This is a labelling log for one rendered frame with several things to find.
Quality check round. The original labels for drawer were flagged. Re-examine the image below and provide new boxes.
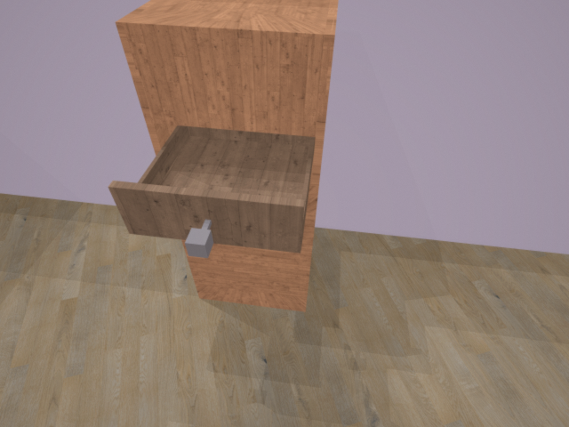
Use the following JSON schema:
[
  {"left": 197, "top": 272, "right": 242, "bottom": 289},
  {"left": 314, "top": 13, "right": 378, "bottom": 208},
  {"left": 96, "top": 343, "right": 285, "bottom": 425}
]
[{"left": 108, "top": 125, "right": 316, "bottom": 254}]

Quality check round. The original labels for handle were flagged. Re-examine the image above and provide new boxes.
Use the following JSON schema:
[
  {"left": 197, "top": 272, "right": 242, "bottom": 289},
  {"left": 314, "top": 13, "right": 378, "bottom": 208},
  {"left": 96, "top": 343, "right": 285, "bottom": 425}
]
[{"left": 185, "top": 220, "right": 213, "bottom": 258}]

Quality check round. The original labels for cabinet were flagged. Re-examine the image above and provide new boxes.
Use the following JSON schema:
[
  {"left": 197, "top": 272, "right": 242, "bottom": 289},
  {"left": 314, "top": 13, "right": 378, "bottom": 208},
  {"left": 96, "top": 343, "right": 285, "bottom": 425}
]
[{"left": 116, "top": 0, "right": 339, "bottom": 312}]

